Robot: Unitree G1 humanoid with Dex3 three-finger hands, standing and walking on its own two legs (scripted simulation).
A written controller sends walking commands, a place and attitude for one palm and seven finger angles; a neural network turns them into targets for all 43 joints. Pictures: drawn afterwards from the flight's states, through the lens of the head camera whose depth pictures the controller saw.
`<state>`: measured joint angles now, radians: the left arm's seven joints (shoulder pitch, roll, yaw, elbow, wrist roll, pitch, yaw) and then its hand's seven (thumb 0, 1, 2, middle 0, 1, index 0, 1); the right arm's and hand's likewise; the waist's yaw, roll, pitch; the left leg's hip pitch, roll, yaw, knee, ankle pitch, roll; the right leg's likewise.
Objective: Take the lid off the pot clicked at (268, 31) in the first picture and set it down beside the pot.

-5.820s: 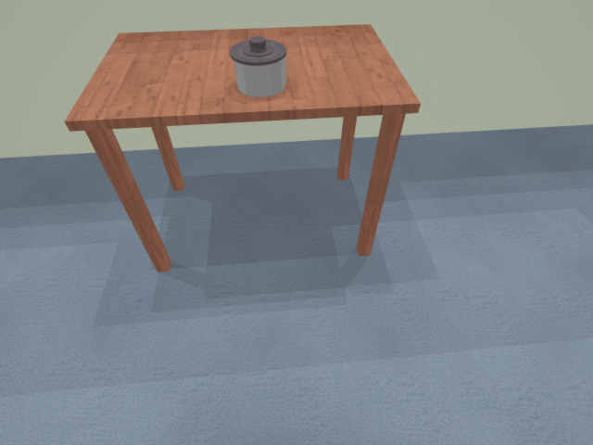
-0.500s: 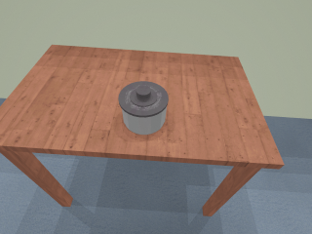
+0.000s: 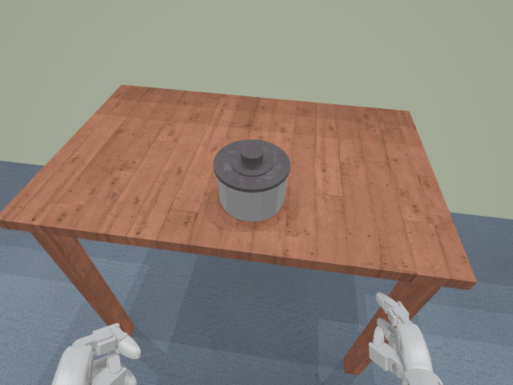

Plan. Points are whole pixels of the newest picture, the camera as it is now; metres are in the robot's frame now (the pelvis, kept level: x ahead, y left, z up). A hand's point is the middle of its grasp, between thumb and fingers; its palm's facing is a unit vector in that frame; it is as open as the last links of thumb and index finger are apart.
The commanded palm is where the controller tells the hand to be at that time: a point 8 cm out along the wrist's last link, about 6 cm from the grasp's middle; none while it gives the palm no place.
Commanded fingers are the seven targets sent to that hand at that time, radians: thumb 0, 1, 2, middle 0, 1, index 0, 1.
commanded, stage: lift the closed hand beside the body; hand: left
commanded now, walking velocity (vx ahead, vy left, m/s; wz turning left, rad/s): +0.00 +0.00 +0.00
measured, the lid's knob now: (252, 154) +0.51 +0.08 +0.09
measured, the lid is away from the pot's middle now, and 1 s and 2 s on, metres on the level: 0.00 0.00 0.00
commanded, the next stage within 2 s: raise the hand higher, near the body in 0.04 s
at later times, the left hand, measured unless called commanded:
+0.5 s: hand (107, 332) +0.16 +0.23 +0.04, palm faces +0.25 -0.88 -0.41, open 3.1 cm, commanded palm +0.12 +0.27 +0.08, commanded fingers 0.00 0.90 0.90 -1.30 -1.50 -1.30 -1.50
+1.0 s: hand (107, 286) +0.20 +0.22 +0.11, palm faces +0.29 -0.86 -0.41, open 3.1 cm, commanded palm +0.16 +0.26 +0.14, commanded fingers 0.00 0.90 0.90 -1.30 -1.50 -1.30 -1.50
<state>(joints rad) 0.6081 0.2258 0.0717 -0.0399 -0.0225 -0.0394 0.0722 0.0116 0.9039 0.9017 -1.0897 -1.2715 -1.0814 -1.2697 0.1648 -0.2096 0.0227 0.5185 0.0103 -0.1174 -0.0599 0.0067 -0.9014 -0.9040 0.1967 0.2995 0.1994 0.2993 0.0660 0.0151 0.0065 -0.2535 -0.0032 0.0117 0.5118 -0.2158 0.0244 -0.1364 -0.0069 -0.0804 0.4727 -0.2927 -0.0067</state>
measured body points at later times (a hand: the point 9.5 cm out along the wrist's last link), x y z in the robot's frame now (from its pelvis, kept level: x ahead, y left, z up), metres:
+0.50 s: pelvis +0.02 +0.00 +0.00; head +0.01 -0.02 +0.45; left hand +0.15 +0.27 +0.07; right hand +0.21 -0.24 -0.08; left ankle +0.04 +0.10 -0.74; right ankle -0.02 -0.11 -0.74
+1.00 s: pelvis +0.03 -0.01 +0.00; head +0.02 -0.03 +0.45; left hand +0.18 +0.27 +0.13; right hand +0.22 -0.22 -0.08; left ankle +0.04 +0.10 -0.74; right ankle -0.02 -0.11 -0.74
